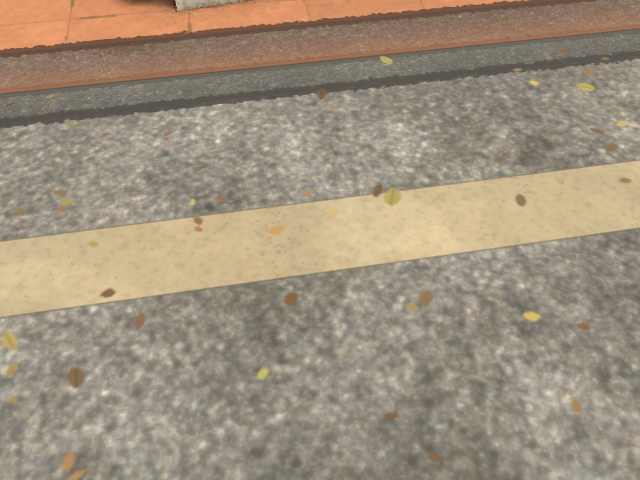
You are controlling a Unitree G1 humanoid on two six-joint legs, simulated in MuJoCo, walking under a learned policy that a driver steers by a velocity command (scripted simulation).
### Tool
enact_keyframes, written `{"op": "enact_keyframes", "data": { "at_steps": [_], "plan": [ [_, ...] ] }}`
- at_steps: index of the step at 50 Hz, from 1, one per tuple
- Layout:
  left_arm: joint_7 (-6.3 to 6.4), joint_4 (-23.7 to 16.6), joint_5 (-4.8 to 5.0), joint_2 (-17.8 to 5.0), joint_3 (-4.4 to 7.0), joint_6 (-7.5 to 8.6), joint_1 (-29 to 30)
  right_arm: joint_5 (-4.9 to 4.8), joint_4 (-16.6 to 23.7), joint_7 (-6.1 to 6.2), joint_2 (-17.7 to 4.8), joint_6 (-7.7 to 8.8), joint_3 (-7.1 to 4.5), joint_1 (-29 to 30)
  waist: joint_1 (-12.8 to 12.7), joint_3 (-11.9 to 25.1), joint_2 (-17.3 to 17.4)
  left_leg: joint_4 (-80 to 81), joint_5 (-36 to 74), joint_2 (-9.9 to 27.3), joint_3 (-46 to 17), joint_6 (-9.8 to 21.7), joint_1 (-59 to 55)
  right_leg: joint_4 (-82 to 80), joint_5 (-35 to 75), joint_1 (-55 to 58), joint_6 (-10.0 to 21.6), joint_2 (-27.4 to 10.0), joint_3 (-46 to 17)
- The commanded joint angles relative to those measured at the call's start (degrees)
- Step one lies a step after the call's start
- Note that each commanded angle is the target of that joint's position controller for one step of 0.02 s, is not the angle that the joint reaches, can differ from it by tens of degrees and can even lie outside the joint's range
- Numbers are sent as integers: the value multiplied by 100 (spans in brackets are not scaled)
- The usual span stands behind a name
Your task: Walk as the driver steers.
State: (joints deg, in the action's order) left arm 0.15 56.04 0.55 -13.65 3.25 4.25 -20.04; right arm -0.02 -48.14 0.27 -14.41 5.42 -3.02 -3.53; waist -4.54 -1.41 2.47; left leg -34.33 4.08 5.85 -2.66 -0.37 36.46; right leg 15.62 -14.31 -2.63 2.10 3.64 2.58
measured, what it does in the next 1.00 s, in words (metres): walks ahead, turning right: left foot, then right foot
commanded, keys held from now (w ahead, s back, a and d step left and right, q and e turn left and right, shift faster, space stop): e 0.60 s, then no key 0.40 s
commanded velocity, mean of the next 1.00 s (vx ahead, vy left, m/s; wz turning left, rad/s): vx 0.06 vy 0.00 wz -0.39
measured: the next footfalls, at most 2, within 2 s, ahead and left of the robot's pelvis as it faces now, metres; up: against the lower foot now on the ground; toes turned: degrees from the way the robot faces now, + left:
left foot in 0.08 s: +0.24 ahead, +0.13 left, +0.00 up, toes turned -2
right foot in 0.50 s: +0.13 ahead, -0.10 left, +0.00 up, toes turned -22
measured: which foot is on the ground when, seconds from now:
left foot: up 0.00-0.06, down 0.08-0.50, up 0.52-0.92, down 0.94-1.00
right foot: down 0.00-0.08, up 0.10-0.48, down 0.50-1.00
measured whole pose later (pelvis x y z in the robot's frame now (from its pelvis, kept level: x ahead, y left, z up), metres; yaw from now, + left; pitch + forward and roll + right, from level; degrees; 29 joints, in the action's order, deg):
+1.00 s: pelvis +0.13 +0.01 -0.01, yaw -26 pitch +1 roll +0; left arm 1.1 44.7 -0.9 -13.8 2.6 -0.1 -8.0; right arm 0.6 -51.3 0.6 -15.1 0.6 -3.8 -7.6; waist 0.1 -1.0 -0.9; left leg -27.9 -14.9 1.2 -0.1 -1.2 14.1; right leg 29.6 -15.0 -15.0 1.5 2.8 -3.3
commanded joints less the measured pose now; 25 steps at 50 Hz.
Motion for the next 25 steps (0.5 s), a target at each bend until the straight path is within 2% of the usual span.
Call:
{"op": "enact_keyframes", "data": {
  "at_steps": [1, 2, 3, 4, 5, 6, 7, 8, 9, 11, 13, 15, 18, 21, 23, 24, 25],
  "plan": [
    [102, -281, 90, -1043, 238, -50, 36, 12, 354, -36, -575, 93, -144, 54, 322, 104, -713, 611, 56, -363, 21, 89, -929, 350, 2702, -298, 655, -1413, -944],
    [125, -335, 101, -1060, 260, -71, 184, 37, 287, -26, -697, 111, -194, -203, 493, 236, -769, 789, 57, -393, 10, 161, -1238, 681, 2715, -210, 543, -1402, -1043],
    [134, -416, 102, -954, 238, -92, 322, 80, 128, 3, -867, 135, -274, -705, 742, 505, -728, 1034, 382, -413, 84, 272, -1921, 1285, 2751, -274, 381, -1146, -996],
    [126, -577, 17, -668, 151, -92, 255, 181, 82, 47, -1243, 159, -364, -1233, 864, 1202, -215, 763, 2229, 289, -360, 526, -3188, 2483, 1649, -814, 136, -708, -767],
    [110, -530, -80, -57, 2, -77, -650, 272, 162, 86, -1541, 76, -396, -1377, 521, 1993, 1269, 304, 4322, 1898, -1779, 1369, -5112, 4426, -2091, -2587, -246, 59, -367],
    [101, -517, 68, -395, 29, -87, -1013, 165, 287, 38, -1305, -11, -330, -1410, 600, 2819, 1589, 666, 3285, 2226, -2686, 1778, -5286, 5525, -2952, -2953, -300, 20, -903],
    [125, -567, 170, -880, 181, -170, -601, 116, 412, 34, -967, -74, -247, -1073, 633, 2327, 899, 934, 2055, 1904, -2216, 1591, -4733, 5896, -2504, -3296, -347, -261, -913],
    [175, -688, 155, -896, 216, -278, -155, 85, 456, 70, -797, -126, -189, -746, 599, 1725, 524, 1101, 1161, 1628, -1689, 1372, -4109, 5854, -2076, -3524, -419, -464, -705],
    [223, -704, 116, -856, 258, -407, 6, 84, 454, 96, -672, -172, -140, -472, 509, 1263, 370, 1324, 577, 1413, -1256, 1297, -3386, 5715, -1786, -3449, -503, -642, -654],
    [269, -797, 88, -668, 279, -629, -43, 207, 415, 116, -694, -221, -157, -154, 302, 814, 613, 1790, -253, 1115, -609, 1270, -2216, 5379, -1334, -2816, -531, -735, -464],
    [276, -927, 73, -547, 287, -696, 2, 236, 381, 156, -748, -221, -189, -68, 256, 692, 617, 2014, -421, 1127, -259, 1385, -1955, 4971, -1133, -2649, -509, -746, -333],
    [245, -1084, 43, -519, 282, -714, 213, 184, 353, 212, -841, -232, -233, -39, 293, 760, 535, 2078, -409, 1261, -96, 1461, -2071, 4449, -882, -2598, -468, -838, -315],
    [140, -1264, 32, -562, 277, -729, 501, 122, 369, 262, -977, -309, -283, 126, 323, 843, 499, 2131, -614, 1337, 226, 1400, -2089, 3692, -513, -2180, -373, -855, -168],
    [37, -1399, 25, -679, 321, -768, 677, 44, 312, 237, -1084, -392, -325, 90, 368, 786, 523, 2032, -890, 1435, 408, 1266, -2254, 3089, -504, -1876, -228, -764, 34],
    [-26, -1420, 13, -687, 353, -790, 579, -42, 275, 216, -1129, -457, -346, 146, 245, 744, 480, 1741, -1120, 1412, 559, 1048, -2308, 2327, -238, -1486, -48, -667, 193],
    [-34, -1357, -7, -695, 381, -792, 395, -88, 232, 208, -1079, -496, -343, 125, 157, 751, 397, 1445, -1382, 1290, 705, 842, -2205, 1816, 57, -1118, 91, -522, 299],
    [-4, -1293, -51, -851, 451, -789, 172, -107, 111, 186, -892, -543, -314, -111, 116, 657, 70, 849, -1830, 1020, 946, 471, -1855, 1234, 437, -677, 313, -493, 42]
  ]
}}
